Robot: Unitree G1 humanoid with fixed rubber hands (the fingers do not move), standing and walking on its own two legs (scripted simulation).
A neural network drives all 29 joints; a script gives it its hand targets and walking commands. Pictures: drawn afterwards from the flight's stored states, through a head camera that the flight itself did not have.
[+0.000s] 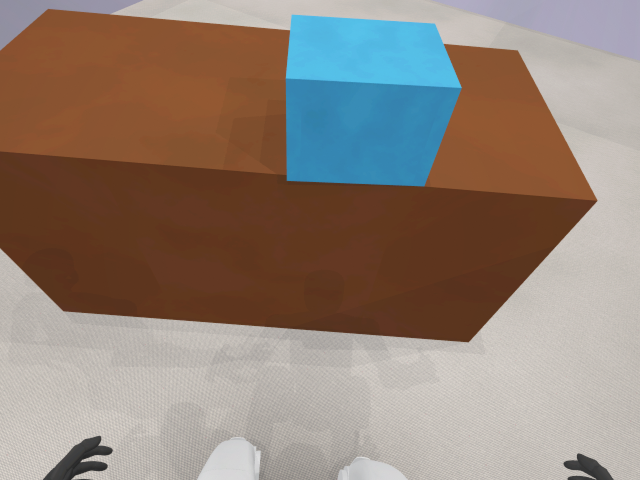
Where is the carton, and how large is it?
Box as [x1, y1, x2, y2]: [286, 15, 461, 185]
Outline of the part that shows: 292,15 286,70 287,180 424,185 461,88 435,25 433,23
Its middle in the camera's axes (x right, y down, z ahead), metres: +0.07 -0.26 +0.72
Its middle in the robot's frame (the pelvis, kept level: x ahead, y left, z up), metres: +0.73 -0.04 +0.06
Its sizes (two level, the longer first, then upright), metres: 0.265 0.216 0.207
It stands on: a pedestal, 0.69 m high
